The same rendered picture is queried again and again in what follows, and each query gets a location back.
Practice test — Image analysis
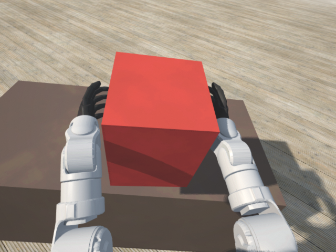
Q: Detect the left robot hand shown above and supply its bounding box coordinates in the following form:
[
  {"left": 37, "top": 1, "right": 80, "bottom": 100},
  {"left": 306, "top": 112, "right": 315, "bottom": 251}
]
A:
[{"left": 77, "top": 81, "right": 109, "bottom": 119}]

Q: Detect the left robot forearm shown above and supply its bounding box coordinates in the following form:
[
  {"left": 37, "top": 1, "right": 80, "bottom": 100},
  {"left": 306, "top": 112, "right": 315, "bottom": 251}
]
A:
[{"left": 50, "top": 115, "right": 105, "bottom": 252}]

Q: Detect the pedestal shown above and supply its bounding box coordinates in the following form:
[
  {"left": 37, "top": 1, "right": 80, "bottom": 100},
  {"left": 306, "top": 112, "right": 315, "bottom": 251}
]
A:
[{"left": 0, "top": 80, "right": 287, "bottom": 252}]

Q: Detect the carton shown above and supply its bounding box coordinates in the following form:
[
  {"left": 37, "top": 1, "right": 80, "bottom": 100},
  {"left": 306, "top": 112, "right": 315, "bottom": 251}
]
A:
[{"left": 101, "top": 52, "right": 220, "bottom": 187}]

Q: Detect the robot right upper arm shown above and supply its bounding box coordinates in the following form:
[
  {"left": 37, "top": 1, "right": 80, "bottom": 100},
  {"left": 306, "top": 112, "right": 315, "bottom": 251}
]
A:
[{"left": 234, "top": 213, "right": 298, "bottom": 252}]

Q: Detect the robot left upper arm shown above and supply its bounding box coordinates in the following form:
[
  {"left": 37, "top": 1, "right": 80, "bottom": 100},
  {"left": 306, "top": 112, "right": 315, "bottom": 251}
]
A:
[{"left": 52, "top": 226, "right": 113, "bottom": 252}]

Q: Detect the right robot hand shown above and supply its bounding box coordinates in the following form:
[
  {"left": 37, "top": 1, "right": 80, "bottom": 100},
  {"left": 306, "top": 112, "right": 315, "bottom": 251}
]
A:
[{"left": 208, "top": 82, "right": 229, "bottom": 119}]

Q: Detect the right robot forearm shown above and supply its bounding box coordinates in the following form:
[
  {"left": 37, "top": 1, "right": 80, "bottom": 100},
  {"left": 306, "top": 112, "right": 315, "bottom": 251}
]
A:
[{"left": 210, "top": 118, "right": 298, "bottom": 250}]

